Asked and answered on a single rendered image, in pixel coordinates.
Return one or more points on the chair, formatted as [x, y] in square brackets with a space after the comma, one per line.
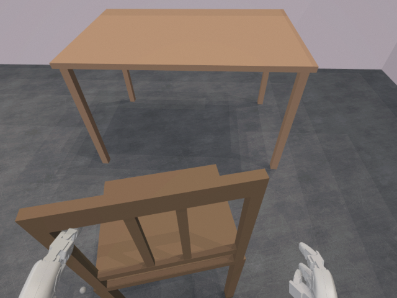
[157, 226]

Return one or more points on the table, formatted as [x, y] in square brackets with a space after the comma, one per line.
[250, 40]

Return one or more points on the robot right hand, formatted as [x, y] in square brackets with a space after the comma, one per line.
[319, 281]

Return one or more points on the robot left hand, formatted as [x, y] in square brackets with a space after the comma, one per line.
[43, 279]

